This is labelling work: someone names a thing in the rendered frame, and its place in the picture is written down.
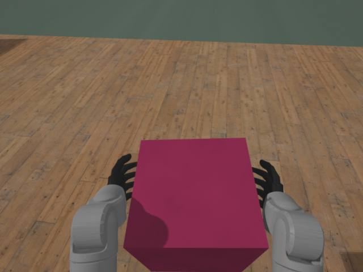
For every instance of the robot left forearm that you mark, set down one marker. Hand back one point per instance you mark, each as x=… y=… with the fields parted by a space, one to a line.
x=94 y=231

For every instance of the robot right forearm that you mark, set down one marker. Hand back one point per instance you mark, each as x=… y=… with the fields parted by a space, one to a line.
x=298 y=238

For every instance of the carton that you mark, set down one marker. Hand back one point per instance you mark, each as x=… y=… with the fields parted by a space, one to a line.
x=195 y=207

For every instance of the robot right hand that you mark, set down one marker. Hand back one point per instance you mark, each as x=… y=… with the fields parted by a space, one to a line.
x=271 y=183

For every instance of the robot left hand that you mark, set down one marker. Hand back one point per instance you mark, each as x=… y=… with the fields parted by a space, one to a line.
x=118 y=176

